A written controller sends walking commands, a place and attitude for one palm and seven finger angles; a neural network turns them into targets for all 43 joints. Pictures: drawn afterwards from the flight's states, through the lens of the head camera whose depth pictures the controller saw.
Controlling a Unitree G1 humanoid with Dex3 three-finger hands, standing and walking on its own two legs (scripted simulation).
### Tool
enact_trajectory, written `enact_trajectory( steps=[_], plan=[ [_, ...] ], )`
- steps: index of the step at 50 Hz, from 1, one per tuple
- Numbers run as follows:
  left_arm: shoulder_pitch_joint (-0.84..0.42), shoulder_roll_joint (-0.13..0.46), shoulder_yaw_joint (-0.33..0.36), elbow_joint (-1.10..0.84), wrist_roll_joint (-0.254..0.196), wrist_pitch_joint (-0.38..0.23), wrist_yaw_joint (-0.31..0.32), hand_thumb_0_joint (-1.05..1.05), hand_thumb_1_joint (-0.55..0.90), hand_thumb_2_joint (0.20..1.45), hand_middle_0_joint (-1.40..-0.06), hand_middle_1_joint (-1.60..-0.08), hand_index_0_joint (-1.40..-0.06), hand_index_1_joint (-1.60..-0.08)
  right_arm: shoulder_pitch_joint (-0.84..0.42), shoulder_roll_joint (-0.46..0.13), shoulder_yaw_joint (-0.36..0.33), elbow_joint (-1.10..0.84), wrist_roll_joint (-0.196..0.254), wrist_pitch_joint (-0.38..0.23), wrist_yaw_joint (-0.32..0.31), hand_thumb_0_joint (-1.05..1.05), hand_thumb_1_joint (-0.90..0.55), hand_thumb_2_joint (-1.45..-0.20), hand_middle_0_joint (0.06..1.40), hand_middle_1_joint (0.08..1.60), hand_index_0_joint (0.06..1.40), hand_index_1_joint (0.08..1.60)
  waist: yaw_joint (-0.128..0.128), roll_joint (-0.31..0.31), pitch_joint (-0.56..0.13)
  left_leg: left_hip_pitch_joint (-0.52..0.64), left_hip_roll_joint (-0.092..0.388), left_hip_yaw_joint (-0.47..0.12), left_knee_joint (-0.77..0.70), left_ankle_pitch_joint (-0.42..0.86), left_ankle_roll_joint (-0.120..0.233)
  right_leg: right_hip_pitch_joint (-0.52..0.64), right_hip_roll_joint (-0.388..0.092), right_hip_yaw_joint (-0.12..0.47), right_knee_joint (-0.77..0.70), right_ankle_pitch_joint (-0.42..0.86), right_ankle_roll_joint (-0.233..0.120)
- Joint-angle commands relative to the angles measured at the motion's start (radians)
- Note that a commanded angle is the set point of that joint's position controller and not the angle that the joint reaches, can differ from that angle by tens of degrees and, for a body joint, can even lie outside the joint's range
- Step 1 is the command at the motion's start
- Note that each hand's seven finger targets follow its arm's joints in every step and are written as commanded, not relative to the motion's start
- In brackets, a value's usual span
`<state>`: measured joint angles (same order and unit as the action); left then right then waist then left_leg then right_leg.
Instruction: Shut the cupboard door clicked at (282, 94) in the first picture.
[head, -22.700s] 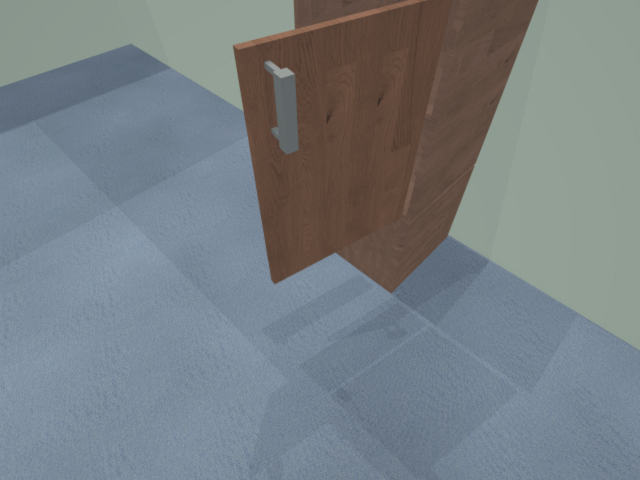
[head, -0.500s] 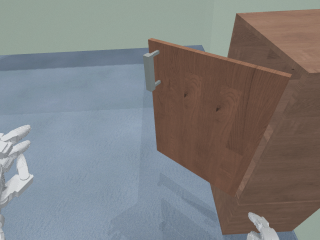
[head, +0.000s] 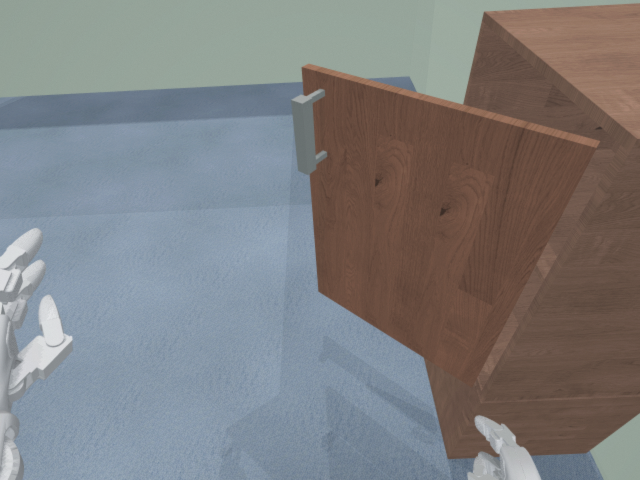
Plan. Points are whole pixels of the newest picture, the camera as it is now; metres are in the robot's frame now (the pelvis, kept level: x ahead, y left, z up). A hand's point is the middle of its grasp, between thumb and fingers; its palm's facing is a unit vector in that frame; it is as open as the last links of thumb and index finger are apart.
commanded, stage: step back with the hand held close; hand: left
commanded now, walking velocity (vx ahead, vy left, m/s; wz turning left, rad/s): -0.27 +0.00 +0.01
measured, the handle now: (312, 131) +0.62 +0.08 +0.15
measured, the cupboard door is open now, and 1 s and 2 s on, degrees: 49 49 49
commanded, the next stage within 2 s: stop stepping back and stand still in 1.32 s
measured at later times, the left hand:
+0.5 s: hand (23, 391) +0.15 +0.28 +0.15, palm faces +0.39 -0.78 -0.48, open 7.4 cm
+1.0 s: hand out of the picture +0.08 +0.30 +0.15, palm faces +0.46 -0.79 -0.41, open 7.5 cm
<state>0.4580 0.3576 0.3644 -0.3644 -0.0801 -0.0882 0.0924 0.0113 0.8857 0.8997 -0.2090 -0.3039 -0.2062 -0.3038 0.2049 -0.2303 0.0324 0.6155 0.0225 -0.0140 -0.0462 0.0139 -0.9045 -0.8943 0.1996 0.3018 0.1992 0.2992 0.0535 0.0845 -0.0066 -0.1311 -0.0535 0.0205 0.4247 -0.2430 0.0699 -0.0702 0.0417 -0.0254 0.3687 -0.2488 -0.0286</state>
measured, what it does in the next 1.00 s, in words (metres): shifts its weight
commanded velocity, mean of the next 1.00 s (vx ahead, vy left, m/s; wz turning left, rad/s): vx -0.31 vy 0.00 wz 0.01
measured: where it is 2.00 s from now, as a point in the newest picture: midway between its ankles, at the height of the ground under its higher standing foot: outside the picture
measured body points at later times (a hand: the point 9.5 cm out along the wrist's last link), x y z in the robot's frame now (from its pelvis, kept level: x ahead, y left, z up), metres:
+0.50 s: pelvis -0.06 +0.02 -0.01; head -0.07 +0.02 +0.44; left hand +0.12 +0.32 +0.18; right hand +0.11 -0.23 -0.09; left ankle -0.01 +0.07 -0.74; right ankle -0.03 -0.10 -0.74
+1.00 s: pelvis -0.12 +0.04 -0.03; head -0.11 +0.06 +0.42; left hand +0.05 +0.34 +0.17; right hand +0.04 -0.21 -0.10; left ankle -0.01 +0.08 -0.74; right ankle -0.03 -0.10 -0.74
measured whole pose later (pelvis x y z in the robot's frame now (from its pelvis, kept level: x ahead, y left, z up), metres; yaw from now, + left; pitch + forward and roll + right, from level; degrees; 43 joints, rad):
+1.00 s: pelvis -0.12 +0.04 -0.03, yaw +2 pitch +0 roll -2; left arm 0.48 0.41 0.44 -0.52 -0.02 -0.25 0.15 0.01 0.88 0.90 -0.21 -0.30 -0.21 -0.30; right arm 0.22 -0.23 0.00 0.59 0.01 -0.01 -0.05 0.01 -0.90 -0.89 0.20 0.30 0.20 0.30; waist -0.01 -0.03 0.02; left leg -0.51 -0.05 0.10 0.69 -0.31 0.08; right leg -0.45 0.02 0.01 0.64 -0.20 0.01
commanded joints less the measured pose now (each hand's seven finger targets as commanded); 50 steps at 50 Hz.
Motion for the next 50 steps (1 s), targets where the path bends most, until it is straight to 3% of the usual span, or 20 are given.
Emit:
enact_trajectory(
  steps=[1, 6, 10, 15, 16, 20, 24, 25, 26, 29, 30, 31, 35, 36, 39, 43, 45, 47, 49, 50],
  plan=[
    [-0.028, 0.208, 0.116, -0.188, 0.004, -0.094, 0.013, 0.0, 0.9, 0.9, -0.2, -0.3, -0.2, -0.3, -0.126, -0.129, -0.066, -0.176, 0.003, -0.021, -0.014, 0.0, -0.9, -0.9, 0.2, 0.3, 0.2, 0.3, -0.031, -0.085, -0.076, -0.006, 0.109, -0.107, 0.034, 0.228, -0.02, -0.105, -0.16, 0.149, -0.034, 0.323, -0.018],
    [0.037, 0.241, 0.142, -0.262, 0.005, -0.097, 0.029, 0.0, 0.9, 0.9, -0.2, -0.3, -0.2, -0.3, -0.117, -0.134, -0.079, -0.201, 0.009, 0.01, -0.026, 0.0, -0.9, -0.9, 0.2, 0.3, 0.2, 0.3, -0.033, -0.013, -0.188, 0.001, 0.149, -0.112, 0.058, 0.407, -0.025, -0.092, -0.16, 0.136, 0.077, 0.401, -0.008],
    [0.058, 0.31, 0.21, -0.302, 0.001, -0.097, 0.043, 0.0, 0.9, 0.9, -0.2, -0.3, -0.2, -0.3, -0.115, -0.14, -0.086, -0.221, 0.012, 0.034, -0.039, 0.0, -0.9, -0.9, 0.2, 0.3, 0.2, 0.3, -0.031, -0.03, -0.203, -0.042, 0.164, -0.124, 0.061, 0.464, -0.027, -0.083, -0.142, 0.136, 0.13, 0.434, 0.0],
    [0.087, 0.306, 0.226, -0.293, 0.001, -0.101, 0.048, 0.0, 0.9, 0.9, -0.2, -0.3, -0.2, -0.3, -0.107, -0.149, -0.093, -0.237, 0.009, 0.045, -0.045, 0.0, -0.9, -0.9, 0.2, 0.3, 0.2, 0.3, -0.03, -0.002, -0.164, -0.131, 0.193, -0.161, 0.011, 0.406, -0.019, -0.092, -0.104, 0.127, 0.172, 0.3, 0.01],
    [0.092, 0.269, 0.194, -0.276, -0.002, -0.101, 0.045, 0.0, 0.9, 0.9, -0.2, -0.3, -0.2, -0.3, -0.103, -0.137, -0.086, -0.241, 0.011, 0.045, -0.044, 0.0, -0.9, -0.9, 0.2, 0.3, 0.2, 0.3, -0.034, -0.008, -0.142, -0.156, 0.196, -0.163, 0.002, 0.368, -0.015, -0.101, -0.104, 0.126, 0.172, 0.261, 0.012],
    [0.08, 0.277, 0.205, -0.253, 0.01, -0.11, 0.051, 0.0, 0.9, 0.9, -0.2, -0.3, -0.2, -0.3, -0.098, -0.156, -0.092, -0.235, 0.006, 0.035, -0.046, 0.0, -0.9, -0.9, 0.2, 0.3, 0.2, 0.3, -0.036, -0.024, -0.092, -0.306, 0.205, -0.19, -0.047, 0.065, 0.008, -0.083, -0.099, 0.147, 0.168, 0.129, 0.015],
    [0.025, 0.241, 0.173, -0.264, 0.033, -0.134, 0.057, 0.0, 0.9, 0.9, -0.2, -0.3, -0.2, -0.3, -0.09, -0.154, -0.086, -0.241, 0.007, 0.015, -0.047, 0.0, -0.9, -0.9, 0.2, 0.3, 0.2, 0.3, -0.048, -0.008, -0.021, -0.487, 0.207, -0.229, -0.108, -0.355, 0.04, -0.068, -0.092, 0.168, 0.169, -0.057, 0.012],
    [0.016, 0.284, 0.213, -0.272, 0.045, -0.142, 0.063, 0.0, 0.9, 0.9, -0.2, -0.3, -0.2, -0.3, -0.093, -0.165, -0.09, -0.237, 0.002, 0.008, -0.05, 0.0, -0.9, -0.9, 0.2, 0.3, 0.2, 0.3, -0.044, -0.011, -0.025, -0.534, 0.212, -0.246, -0.124, -0.403, 0.046, -0.034, -0.084, 0.167, 0.179, -0.08, 0.013],
    [-0.003, 0.238, 0.171, -0.291, 0.045, -0.15, 0.06, 0.0, 0.9, 0.9, -0.2, -0.3, -0.2, -0.3, -0.087, -0.152, -0.084, -0.238, 0.005, 0.004, -0.049, 0.0, -0.9, -0.9, 0.2, 0.3, 0.2, 0.3, -0.048, -0.008, -0.028, -0.55, 0.213, -0.248, -0.123, -0.425, 0.047, -0.028, -0.085, 0.159, 0.193, -0.093, 0.011],
    [-0.04, 0.254, 0.191, -0.333, 0.058, -0.173, 0.067, 0.0, 0.9, 0.9, -0.2, -0.3, -0.2, -0.3, -0.075, -0.159, -0.086, -0.238, -0.003, -0.018, -0.049, 0.0, -0.9, -0.9, 0.2, 0.3, 0.2, 0.3, -0.047, 0.023, -0.03, -0.612, 0.223, -0.269, -0.149, -0.486, 0.054, 0.006, -0.063, 0.14, 0.249, -0.1, 0.012],
    [-0.041, 0.298, 0.233, -0.335, 0.064, -0.178, 0.071, 0.0, 0.9, 0.9, -0.2, -0.3, -0.2, -0.3, -0.08, -0.165, -0.089, -0.23, -0.006, -0.025, -0.051, 0.0, -0.9, -0.9, 0.2, 0.3, 0.2, 0.3, -0.042, 0.022, -0.039, -0.621, 0.23, -0.279, -0.159, -0.488, 0.055, 0.022, -0.056, 0.139, 0.263, -0.09, 0.014],
    [-0.045, 0.255, 0.197, -0.352, 0.057, -0.185, 0.068, 0.0, 0.9, 0.9, -0.2, -0.3, -0.2, -0.3, -0.074, -0.148, -0.084, -0.23, -0.004, -0.031, -0.05, 0.0, -0.9, -0.9, 0.2, 0.3, 0.2, 0.3, -0.045, 0.018, -0.052, -0.605, 0.225, -0.271, -0.145, -0.457, 0.052, 0.019, -0.059, 0.131, 0.27, -0.06, 0.013],
    [0.004, 0.287, 0.248, -0.346, 0.061, -0.202, 0.07, 0.0, 0.9, 0.9, -0.2, -0.3, -0.2, -0.3, -0.057, -0.157, -0.092, -0.21, -0.01, -0.054, -0.042, 0.0, -0.9, -0.9, 0.2, 0.3, 0.2, 0.3, -0.044, 0.011, -0.095, -0.581, 0.22, -0.254, -0.108, -0.45, 0.049, 0.019, -0.06, 0.166, 0.28, -0.03, 0.009],
    [-0.001, 0.239, 0.208, -0.338, 0.056, -0.202, 0.066, 0.0, 0.9, 0.9, -0.2, -0.3, -0.2, -0.3, -0.056, -0.147, -0.088, -0.21, -0.005, -0.052, -0.039, 0.0, -0.9, -0.9, 0.2, 0.3, 0.2, 0.3, -0.05, 0.007, -0.074, -0.599, 0.221, -0.248, -0.102, -0.487, 0.046, -0.001, -0.063, 0.169, 0.285, -0.082, 0.004],
    [-0.042, 0.232, 0.207, -0.304, 0.062, -0.205, 0.069, 0.0, 0.9, 0.9, -0.2, -0.3, -0.2, -0.3, -0.057, -0.152, -0.093, -0.198, -0.012, -0.051, -0.038, 0.0, -0.9, -0.9, 0.2, 0.3, 0.2, 0.3, -0.052, -0.012, -0.003, -0.669, 0.225, -0.246, -0.087, -0.527, 0.045, -0.045, -0.066, 0.199, 0.279, -0.129, -0.009],
    [-0.048, 0.236, 0.186, -0.28, 0.056, -0.206, 0.075, 0.0, 0.9, 0.9, -0.2, -0.3, -0.2, -0.3, -0.051, -0.13, -0.091, -0.177, -0.014, -0.05, -0.024, 0.0, -0.9, -0.9, 0.2, 0.3, 0.2, 0.3, -0.061, -0.136, -0.004, -0.461, 0.155, -0.188, 0.112, -0.353, 0.002, -0.299, -0.179, 0.352, 0.097, -0.177, -0.056],
    [-0.038, 0.258, 0.195, -0.309, 0.056, -0.21, 0.081, 0.0, 0.9, 0.9, -0.2, -0.3, -0.2, -0.3, -0.049, -0.131, -0.095, -0.166, -0.017, -0.046, -0.016, 0.0, -0.9, -0.9, 0.2, 0.3, 0.2, 0.3, -0.065, -0.145, -0.027, -0.375, 0.143, -0.177, 0.165, -0.314, -0.014, -0.378, -0.22, 0.38, 0.047, -0.229, -0.079],
    [-0.039, 0.264, 0.191, -0.357, 0.053, -0.221, 0.084, 0.0, 0.9, 0.9, -0.2, -0.3, -0.2, -0.3, -0.056, -0.12, -0.087, -0.176, -0.013, -0.046, -0.014, 0.0, -0.9, -0.9, 0.2, 0.3, 0.2, 0.3, -0.072, -0.153, -0.051, -0.334, 0.141, -0.18, 0.148, -0.292, -0.011, -0.405, -0.205, 0.333, 0.058, -0.22, -0.065],
    [-0.015, 0.285, 0.226, -0.4, 0.054, -0.233, 0.088, 0.0, 0.9, 0.9, -0.2, -0.3, -0.2, -0.3, -0.063, -0.125, -0.087, -0.185, -0.012, -0.053, -0.021, 0.0, -0.9, -0.9, 0.2, 0.3, 0.2, 0.3, -0.069, -0.068, -0.088, -0.371, 0.178, -0.215, 0.042, -0.31, 0.015, -0.334, -0.128, 0.237, 0.165, -0.165, -0.024],
    [-0.007, 0.306, 0.258, -0.419, 0.061, -0.238, 0.091, 0.0, 0.9, 0.9, -0.2, -0.3, -0.2, -0.3, -0.078, -0.141, -0.093, -0.189, -0.012, -0.061, -0.028, 0.0, -0.9, -0.9, 0.2, 0.3, 0.2, 0.3, -0.061, 0.033, -0.107, -0.47, 0.232, -0.272, -0.047, -0.361, 0.041, -0.216, -0.076, 0.185, 0.295, -0.103, -0.006]
  ],
)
